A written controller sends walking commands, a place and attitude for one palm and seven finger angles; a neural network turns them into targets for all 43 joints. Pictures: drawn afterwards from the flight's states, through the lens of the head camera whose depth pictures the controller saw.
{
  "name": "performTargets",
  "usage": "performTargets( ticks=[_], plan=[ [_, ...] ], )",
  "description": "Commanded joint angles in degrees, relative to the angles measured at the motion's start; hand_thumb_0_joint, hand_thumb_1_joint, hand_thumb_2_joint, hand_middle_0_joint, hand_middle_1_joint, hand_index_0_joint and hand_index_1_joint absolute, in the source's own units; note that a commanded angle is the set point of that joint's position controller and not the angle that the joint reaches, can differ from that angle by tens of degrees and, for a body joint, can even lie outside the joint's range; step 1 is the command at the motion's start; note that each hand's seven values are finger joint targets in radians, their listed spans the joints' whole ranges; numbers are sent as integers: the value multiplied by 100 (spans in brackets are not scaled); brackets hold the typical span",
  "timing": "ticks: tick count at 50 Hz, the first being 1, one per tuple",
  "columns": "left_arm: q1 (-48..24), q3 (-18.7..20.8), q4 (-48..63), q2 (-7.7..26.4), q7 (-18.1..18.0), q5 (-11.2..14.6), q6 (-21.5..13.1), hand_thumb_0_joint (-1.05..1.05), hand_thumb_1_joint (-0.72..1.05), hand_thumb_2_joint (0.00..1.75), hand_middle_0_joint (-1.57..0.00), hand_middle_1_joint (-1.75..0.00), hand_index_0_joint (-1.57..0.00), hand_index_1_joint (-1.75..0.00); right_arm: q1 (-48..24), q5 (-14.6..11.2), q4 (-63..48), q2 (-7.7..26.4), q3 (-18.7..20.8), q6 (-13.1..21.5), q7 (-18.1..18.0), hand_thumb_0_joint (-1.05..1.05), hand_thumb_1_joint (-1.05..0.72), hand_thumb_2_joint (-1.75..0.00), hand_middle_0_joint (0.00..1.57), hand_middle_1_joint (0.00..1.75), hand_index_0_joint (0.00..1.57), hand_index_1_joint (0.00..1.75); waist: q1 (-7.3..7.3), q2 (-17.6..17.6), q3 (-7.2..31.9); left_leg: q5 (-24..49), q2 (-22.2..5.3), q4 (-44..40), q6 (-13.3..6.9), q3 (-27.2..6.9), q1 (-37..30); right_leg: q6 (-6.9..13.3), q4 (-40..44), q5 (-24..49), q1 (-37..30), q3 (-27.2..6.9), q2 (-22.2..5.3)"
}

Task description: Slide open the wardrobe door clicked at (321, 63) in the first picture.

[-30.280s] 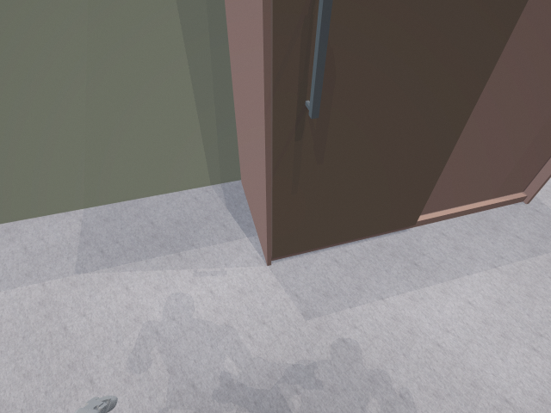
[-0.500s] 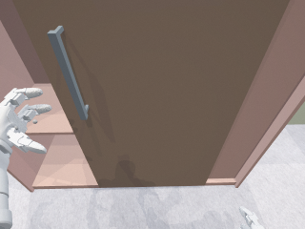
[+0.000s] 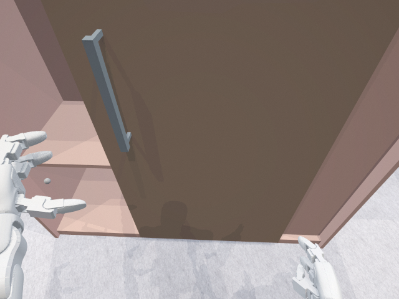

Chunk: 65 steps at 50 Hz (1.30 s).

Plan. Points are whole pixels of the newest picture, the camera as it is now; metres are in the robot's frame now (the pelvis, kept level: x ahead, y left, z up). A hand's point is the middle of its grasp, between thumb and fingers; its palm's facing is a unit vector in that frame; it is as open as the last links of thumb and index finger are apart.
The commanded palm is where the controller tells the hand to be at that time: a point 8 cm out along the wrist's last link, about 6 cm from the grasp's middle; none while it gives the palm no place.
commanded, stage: draw the hand back to the body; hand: left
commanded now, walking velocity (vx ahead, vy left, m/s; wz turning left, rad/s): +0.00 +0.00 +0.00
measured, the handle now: (113, 99) +0.50 +0.28 +0.14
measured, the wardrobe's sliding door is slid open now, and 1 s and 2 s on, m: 0.45 0.45 0.45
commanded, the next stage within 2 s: step back with the hand held close in 0.90 s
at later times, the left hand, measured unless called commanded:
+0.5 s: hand (57, 189) +0.23 +0.26 +0.16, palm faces +0.43 -0.83 -0.36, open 9.0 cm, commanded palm +0.17 +0.30 +0.18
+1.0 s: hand (54, 198) +0.21 +0.25 +0.17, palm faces +0.45 -0.82 -0.35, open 7.4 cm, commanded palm +0.16 +0.29 +0.18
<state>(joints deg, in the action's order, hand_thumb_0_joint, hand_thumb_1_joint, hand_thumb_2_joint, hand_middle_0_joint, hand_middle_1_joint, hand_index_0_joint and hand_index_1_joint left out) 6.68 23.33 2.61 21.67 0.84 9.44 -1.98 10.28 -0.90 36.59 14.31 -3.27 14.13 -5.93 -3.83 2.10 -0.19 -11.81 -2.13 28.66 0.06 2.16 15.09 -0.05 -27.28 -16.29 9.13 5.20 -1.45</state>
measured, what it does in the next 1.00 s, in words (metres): stands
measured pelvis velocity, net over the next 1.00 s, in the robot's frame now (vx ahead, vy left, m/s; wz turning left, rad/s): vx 0.02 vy -0.01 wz -0.02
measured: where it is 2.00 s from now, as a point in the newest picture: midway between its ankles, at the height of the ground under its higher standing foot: outside the picture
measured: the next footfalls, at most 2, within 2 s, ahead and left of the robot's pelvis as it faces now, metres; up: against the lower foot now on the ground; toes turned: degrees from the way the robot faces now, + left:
none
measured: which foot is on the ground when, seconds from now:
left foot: down 0.00-1.00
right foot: down 0.00-1.00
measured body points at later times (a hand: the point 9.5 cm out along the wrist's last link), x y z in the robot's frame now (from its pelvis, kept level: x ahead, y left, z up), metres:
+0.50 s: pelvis +0.03 +0.00 +0.01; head +0.00 -0.01 +0.45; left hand +0.20 +0.30 +0.18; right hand +0.21 -0.23 -0.07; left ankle +0.04 +0.12 -0.74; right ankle -0.02 -0.12 -0.74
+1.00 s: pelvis +0.02 -0.01 +0.01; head -0.01 -0.02 +0.45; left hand +0.18 +0.29 +0.19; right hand +0.20 -0.23 -0.07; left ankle +0.04 +0.12 -0.74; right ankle -0.02 -0.12 -0.74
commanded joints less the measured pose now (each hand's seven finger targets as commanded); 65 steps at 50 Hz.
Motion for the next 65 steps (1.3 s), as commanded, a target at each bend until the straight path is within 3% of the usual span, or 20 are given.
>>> performTargets(
  ticks=[1, 4, 8, 12, 15, 22, 26, 30, 31, 32, 39, 48, 50, 51, 52, 53, 55, 58, 61, 65],
  plan=[
    [-609, 503, 1911, 1399, -649, -288, -586, 0, -1, 46, -23, -83, -23, -83, -480, 65, -690, 709, 362, 178, -53, 0, -90, -90, 20, 30, 20, 30, 20, 243, 1061, 302, 119, -636, -180, -157, -1050, 87, 628, 704, 117, -290, 127],
    [-332, 394, 2142, 1186, -768, -391, -606, 0, 10, 51, -23, -77, -23, -77, -559, 77, -702, 610, 381, 53, -40, 0, -90, -90, 20, 30, 20, 30, 33, 116, 945, 608, 105, -676, -178, -94, -1117, 78, 593, 994, -15, -270, 118],
    [-95, 315, 2342, 1090, -819, -486, -591, 0, 25, 58, -22, -68, -22, -68, -611, 95, -687, 583, 375, -84, -18, 0, -90, -90, 20, 30, 20, 30, 7, 406, 731, 857, 100, -753, -150, -74, -1215, 91, 671, 1147, -69, -261, 117],
    [423, 163, 2320, 863, -789, -480, -525, 0, 39, 65, -22, -60, -22, -60, -639, 105, -732, 553, 388, -206, 18, 0, -90, -90, 20, 30, 20, 30, -5, 189, 408, 1013, 57, -829, -145, -86, -1165, 76, 722, 1224, -142, -235, 115],
    [739, 305, 2499, 958, -775, -480, -516, 0, 50, 71, -21, -53, -21, -53, -653, 123, -806, 551, 419, -309, 48, 0, -90, -90, 20, 30, 20, 30, -55, -177, 547, 1165, 78, -797, -166, -62, -1180, 53, 699, 1422, -268, -218, 123],
    [1318, 276, 3295, 920, -765, -499, -533, 0, 75, 83, -21, -38, -21, -38, -680, 142, -914, 469, 432, -376, 95, 0, -90, -90, 20, 30, 20, 30, -69, 372, 649, 1586, 86, -689, -142, 2, -1270, 48, 684, 1803, -422, -242, 88],
    [1571, 241, 3394, 883, -772, -503, -536, 0, 90, 90, -20, -30, -20, -30, -673, 145, -922, 470, 436, -378, 80, 0, -90, -90, 20, 30, 20, 30, -50, 124, 393, 1310, 87, -707, -143, -1, -1210, 42, 799, 1622, -279, -213, 132],
    [1450, 267, 3122, 825, -781, -473, -518, 0, 90, 90, -20, -30, -20, -30, -671, 128, -907, 435, 431, -464, 35, 0, -90, -90, 20, 30, 20, 30, -14, -2, 137, 923, 91, -773, -147, 32, -1140, 16, 864, 1311, -98, -228, 122],
    [1471, 284, 3080, 846, -772, -480, -517, 0, 90, 90, -20, -30, -20, -30, -670, 127, -881, 461, 449, -464, 20, 0, -90, -90, 20, 30, 20, 30, -13, -68, 146, 928, 87, -780, -159, 39, -1188, 19, 921, 1316, -112, -231, 138],
    [1378, 231, 3165, 806, -772, -481, -525, 0, 90, 90, -20, -30, -20, -30, -673, 122, -906, 438, 439, -474, 16, 0, -90, -90, 20, 30, 20, 30, -6, 159, 207, 902, 97, -787, -156, 47, -1206, 22, 883, 1278, -149, -253, 107],
    [1284, 163, 3218, 803, -788, -494, -550, 0, 90, 90, -20, -30, -20, -30, -722, 159, -888, 435, 430, -451, 5, 0, -90, -90, 20, 30, 20, 30, -32, 95, 326, 857, 127, -779, -182, 29, -1269, 11, 916, 1264, -218, -260, 95],
    [1305, 259, 3158, 874, -795, -478, -606, 0, 90, 90, -20, -30, -20, -30, -779, 161, -858, 408, 424, -409, -19, 0, -90, -90, 20, 30, 20, 30, -62, 124, 164, 728, 138, -825, -177, 38, -1267, 6, 1044, 1135, -184, -293, 91],
    [1377, 246, 3018, 826, -775, -453, -597, 0, 90, 90, -20, -30, -20, -30, -773, 150, -857, 400, 422, -431, -2, 0, -90, -90, 20, 30, 20, 30, -61, -80, 67, 662, 130, -853, -178, 15, -1222, -1, 1065, 1043, -151, -285, 101],
    [1144, 373, 2922, 982, -784, -457, -596, 0, 90, 90, -20, -30, -20, -30, -790, 133, -803, 446, 448, -428, -25, 0, -90, -90, 20, 30, 20, 30, -39, -102, 50, 655, 126, -853, -186, 46, -1239, -5, 1148, 1038, -121, -310, 111],
    [549, 846, 3272, 1535, -823, -547, -786, 0, 90, 90, -20, -30, -20, -30, -808, 120, -999, 568, 463, -588, 29, 0, -90, -90, 20, 30, 20, 30, 162, -176, -279, 452, -4, -458, -261, 12, -743, -35, 1449, 1325, 486, -694, -227],
    [1115, 555, 2823, 1146, -783, -545, -806, 0, 90, 90, -20, -30, -20, -30, -752, 133, -929, 431, 432, -691, 39, 0, -90, -90, 20, 30, 20, 30, 186, -521, -133, 488, 15, -265, -266, -39, -673, -25, 1392, 1526, 483, -698, -406],
    [1368, 323, 2782, 951, -758, -591, -813, 0, 90, 90, -20, -30, -20, -30, -731, 120, -1021, 429, 441, -815, 92, 0, -90, -90, 20, 30, 20, 30, 186, -553, 20, 606, 30, -97, -246, 34, -584, -67, 1277, 1934, 443, -739, -536],
    [1682, 347, 3095, 964, -796, -593, -898, 0, 90, 90, -20, -30, -20, -30, -657, 108, -1154, 493, 496, -942, 82, 0, -90, -90, 20, 30, 20, 30, 220, -48, 607, 1351, -41, -210, -228, -25, -736, -47, 839, 2348, 172, -549, -426],
    [1973, 630, 3666, 1255, -863, -574, -953, 0, 90, 90, -20, -30, -20, -30, -647, 93, -1316, 534, 533, -1034, 48, 0, -90, -90, 20, 30, 20, 30, 201, 208, 1098, 2071, -100, -288, -239, -81, -891, -71, 531, 2528, -51, -414, -258],
    [2260, 832, 3992, 1372, -911, -528, -1001, 0, 90, 90, -20, -30, -20, -30, -587, 63, -1498, 527, 563, -1139, 27, 0, -90, -90, 20, 30, 20, 30, 215, 58, 1240, 2245, -215, -363, -228, -204, -686, -95, 281, 2409, -133, -392, -104]
  ],
)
